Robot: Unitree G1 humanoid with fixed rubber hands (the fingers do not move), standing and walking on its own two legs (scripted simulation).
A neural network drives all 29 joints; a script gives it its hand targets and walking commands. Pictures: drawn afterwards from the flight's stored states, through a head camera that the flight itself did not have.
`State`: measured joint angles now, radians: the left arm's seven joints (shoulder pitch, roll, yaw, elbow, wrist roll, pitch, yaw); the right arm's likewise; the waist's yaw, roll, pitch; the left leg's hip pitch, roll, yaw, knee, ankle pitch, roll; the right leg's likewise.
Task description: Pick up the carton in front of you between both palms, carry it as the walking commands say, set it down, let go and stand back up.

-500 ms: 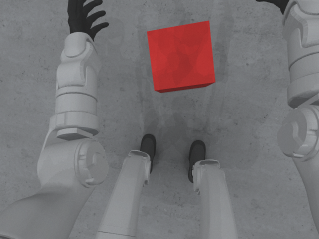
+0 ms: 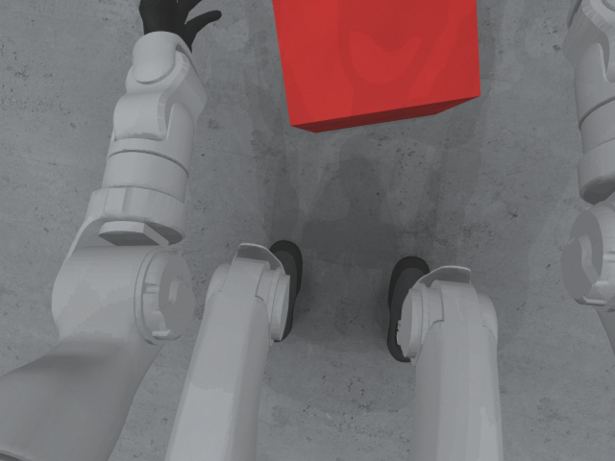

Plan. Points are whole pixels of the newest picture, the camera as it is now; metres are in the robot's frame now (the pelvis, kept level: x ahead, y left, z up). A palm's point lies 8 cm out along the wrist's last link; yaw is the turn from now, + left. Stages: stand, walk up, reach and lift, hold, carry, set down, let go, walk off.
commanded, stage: reach and lift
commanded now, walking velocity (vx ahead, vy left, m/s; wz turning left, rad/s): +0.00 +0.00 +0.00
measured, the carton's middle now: (369, 45) +0.56 -0.02 -0.35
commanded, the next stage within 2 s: none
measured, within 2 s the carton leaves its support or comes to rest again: leaves its support in 1.20 s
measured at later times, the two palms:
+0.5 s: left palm (228, 56) +0.53 +0.16 -0.29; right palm (524, 10) +0.58 -0.20 -0.29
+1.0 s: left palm (245, 53) +0.53 +0.13 -0.28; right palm (504, 10) +0.58 -0.17 -0.28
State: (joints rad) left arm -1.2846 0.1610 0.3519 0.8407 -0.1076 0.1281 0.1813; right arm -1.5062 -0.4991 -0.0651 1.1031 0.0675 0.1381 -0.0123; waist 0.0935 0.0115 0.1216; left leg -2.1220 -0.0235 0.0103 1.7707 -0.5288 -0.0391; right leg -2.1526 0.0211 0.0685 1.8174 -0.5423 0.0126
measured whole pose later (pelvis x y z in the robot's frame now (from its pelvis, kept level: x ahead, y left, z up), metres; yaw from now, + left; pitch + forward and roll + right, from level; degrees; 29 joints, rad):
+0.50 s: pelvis -0.02 -0.01 -0.11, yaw +1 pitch +35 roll +5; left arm -1.58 0.22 0.28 1.07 -0.18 0.10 0.19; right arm -1.77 -0.59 0.13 1.28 0.20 0.12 0.00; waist 0.08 0.05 0.52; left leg -2.19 -0.05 0.00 2.17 -0.59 -0.07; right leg -2.23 0.02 0.06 2.24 -0.62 0.00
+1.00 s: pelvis -0.02 -0.01 -0.11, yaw +1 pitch +34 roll +6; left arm -1.60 0.14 0.46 1.03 -0.01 0.18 0.16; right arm -1.80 -0.48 0.04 1.29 0.05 0.19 0.02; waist 0.06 0.04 0.51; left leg -2.18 -0.05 0.00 2.17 -0.58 -0.08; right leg -2.23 0.02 0.06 2.24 -0.60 -0.01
